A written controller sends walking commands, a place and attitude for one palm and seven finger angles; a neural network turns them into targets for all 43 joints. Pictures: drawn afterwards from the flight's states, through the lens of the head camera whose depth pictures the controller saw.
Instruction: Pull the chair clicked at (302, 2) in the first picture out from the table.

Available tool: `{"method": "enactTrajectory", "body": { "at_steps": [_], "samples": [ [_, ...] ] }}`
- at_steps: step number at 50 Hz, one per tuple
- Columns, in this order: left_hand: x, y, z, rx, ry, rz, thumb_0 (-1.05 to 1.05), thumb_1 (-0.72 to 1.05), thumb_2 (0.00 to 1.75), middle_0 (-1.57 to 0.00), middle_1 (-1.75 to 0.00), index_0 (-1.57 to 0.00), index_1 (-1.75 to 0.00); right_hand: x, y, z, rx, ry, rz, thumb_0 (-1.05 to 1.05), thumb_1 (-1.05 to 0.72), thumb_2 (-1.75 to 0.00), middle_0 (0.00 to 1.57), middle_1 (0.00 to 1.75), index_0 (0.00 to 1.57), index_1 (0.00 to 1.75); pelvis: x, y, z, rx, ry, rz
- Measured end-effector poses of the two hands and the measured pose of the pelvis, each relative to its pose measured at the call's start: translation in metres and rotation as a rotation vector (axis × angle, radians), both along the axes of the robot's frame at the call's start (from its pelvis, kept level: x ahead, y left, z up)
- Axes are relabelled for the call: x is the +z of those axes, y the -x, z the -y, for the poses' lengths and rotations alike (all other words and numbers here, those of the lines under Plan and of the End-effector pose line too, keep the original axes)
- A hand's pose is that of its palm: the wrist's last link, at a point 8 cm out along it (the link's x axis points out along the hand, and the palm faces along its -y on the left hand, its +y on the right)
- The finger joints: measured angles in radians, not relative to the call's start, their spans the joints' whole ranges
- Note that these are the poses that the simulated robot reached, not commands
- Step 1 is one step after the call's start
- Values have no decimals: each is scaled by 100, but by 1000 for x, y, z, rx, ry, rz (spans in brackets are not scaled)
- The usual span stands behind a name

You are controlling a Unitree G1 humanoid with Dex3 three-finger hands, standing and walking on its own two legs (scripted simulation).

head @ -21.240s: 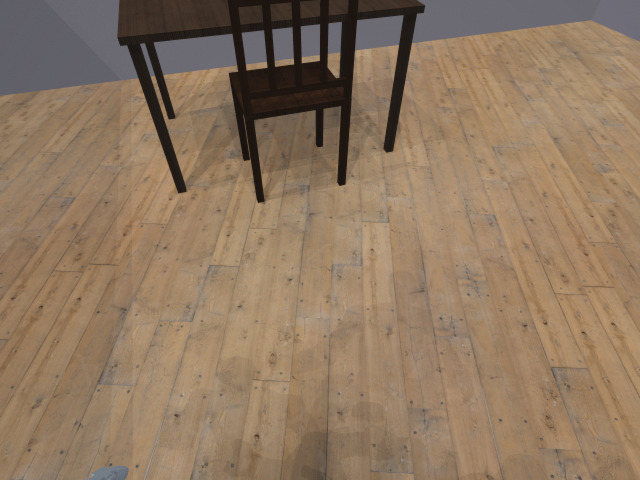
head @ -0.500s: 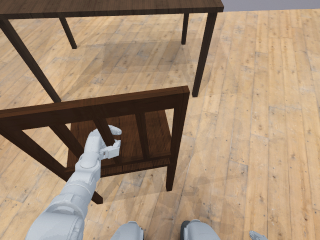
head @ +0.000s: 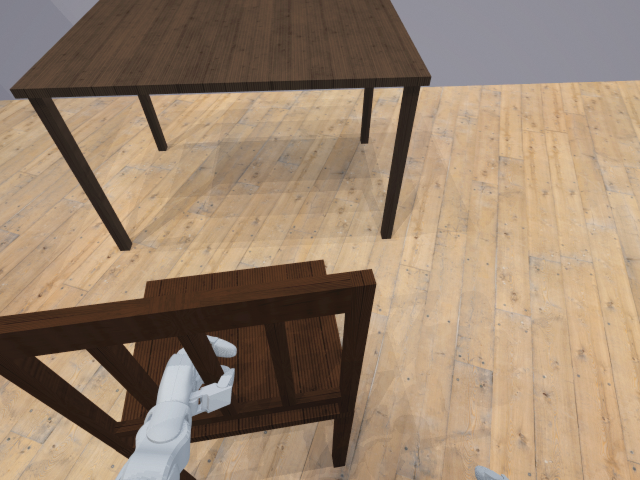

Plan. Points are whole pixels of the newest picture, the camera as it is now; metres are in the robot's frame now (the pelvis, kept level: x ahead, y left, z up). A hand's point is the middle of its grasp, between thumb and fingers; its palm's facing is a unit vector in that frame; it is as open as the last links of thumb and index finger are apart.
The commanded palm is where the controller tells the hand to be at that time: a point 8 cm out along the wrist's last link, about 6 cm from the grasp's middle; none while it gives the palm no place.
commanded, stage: stop walking, hand still on the chair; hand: left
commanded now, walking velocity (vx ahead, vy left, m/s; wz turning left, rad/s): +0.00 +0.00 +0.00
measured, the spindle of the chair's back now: (213, 375) +0.28 +0.18 -0.08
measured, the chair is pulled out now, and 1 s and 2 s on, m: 0.69 0.70 0.70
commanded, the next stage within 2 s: open the thumb and straighten the fingers in 0.48 s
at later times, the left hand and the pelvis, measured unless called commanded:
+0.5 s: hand (226, 394) +0.24 +0.15 -0.06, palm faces +0.12 -0.98 -0.19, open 5.7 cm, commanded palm +0.22 +0.19 -0.05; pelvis +0.02 -0.02 +0.00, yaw +0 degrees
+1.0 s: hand (219, 387) +0.25 +0.16 -0.06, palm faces +0.11 -0.98 -0.18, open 12.7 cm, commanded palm +0.23 +0.20 -0.04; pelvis +0.03 +0.01 -0.03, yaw +0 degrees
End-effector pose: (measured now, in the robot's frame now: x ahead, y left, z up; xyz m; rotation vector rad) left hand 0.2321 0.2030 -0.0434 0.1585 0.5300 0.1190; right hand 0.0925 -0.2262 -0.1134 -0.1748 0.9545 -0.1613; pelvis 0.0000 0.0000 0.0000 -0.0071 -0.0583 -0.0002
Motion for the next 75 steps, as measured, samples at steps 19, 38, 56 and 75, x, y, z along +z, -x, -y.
{"method": "enactTrajectory", "body": {
  "at_steps": [19,38,56,75],
  "samples": [
    [1,12,9,56,-6,-17,9,61,80,-27,-117,-50,-145,27,-64,43,-12,79,123,1,-90,-90,20,30,20,30,4,-20,18,-5,-6,-19],
    [4,8,6,19,8,13,6,47,70,-31,-129,-50,-145,16,-65,15,-4,-19,162,1,-90,-90,20,30,20,30,-7,-21,6,-3,-8,-106],
    [0,0,-2,33,0,-22,0,-48,23,-26,-80,-28,-81,4,-102,4,44,23,268,1,-90,-90,20,30,20,30,-32,-37,-8,12,2,-206],
    [-3,19,-5,55,-10,-52,-1,-54,20,-1,-3,-1,-4,-3,-111,0,60,32,260,1,-90,-90,20,30,20,30,-42,-44,-6,27,12,-242]
  ]
}}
